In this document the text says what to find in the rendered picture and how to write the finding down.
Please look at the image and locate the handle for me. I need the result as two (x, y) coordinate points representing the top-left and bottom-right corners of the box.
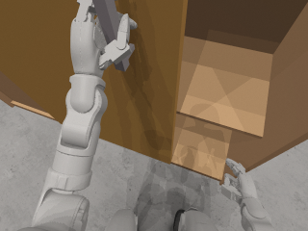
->
(92, 0), (135, 72)

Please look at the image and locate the wardrobe door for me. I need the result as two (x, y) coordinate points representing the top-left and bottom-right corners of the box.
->
(0, 0), (188, 165)
(0, 71), (47, 113)

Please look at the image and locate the right robot hand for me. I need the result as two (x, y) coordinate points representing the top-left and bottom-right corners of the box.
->
(221, 158), (259, 207)

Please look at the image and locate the robot left forearm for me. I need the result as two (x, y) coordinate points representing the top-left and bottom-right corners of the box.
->
(31, 74), (108, 227)

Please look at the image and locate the robot right thigh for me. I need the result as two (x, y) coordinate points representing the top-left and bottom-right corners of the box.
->
(179, 210), (218, 231)

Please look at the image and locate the robot right forearm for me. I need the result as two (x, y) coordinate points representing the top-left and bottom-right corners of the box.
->
(240, 197), (276, 231)

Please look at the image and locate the robot right foot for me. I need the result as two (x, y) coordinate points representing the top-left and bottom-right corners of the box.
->
(173, 209), (185, 231)

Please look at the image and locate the left robot upper arm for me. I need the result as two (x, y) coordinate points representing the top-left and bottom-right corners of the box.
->
(16, 191), (90, 231)

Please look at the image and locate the left robot hand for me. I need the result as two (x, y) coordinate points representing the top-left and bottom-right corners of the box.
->
(70, 0), (138, 78)

